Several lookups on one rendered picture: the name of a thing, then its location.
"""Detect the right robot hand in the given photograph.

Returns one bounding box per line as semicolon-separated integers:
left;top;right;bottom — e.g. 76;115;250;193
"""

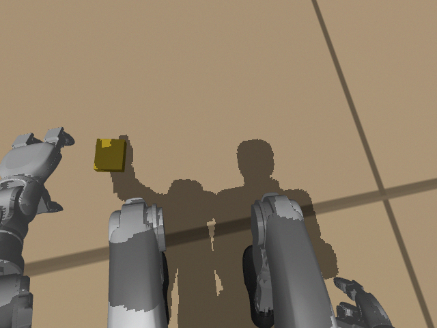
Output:
333;277;392;328

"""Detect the left robot hand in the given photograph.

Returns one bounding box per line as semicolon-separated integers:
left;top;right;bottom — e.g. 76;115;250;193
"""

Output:
0;127;75;215

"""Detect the small box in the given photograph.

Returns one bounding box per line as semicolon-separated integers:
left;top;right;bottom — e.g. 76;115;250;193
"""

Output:
94;139;127;172

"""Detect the left robot arm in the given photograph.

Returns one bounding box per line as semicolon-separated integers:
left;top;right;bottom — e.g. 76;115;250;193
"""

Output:
0;176;43;328

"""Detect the right robot foot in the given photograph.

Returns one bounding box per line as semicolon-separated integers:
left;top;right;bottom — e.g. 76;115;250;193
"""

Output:
242;245;274;328

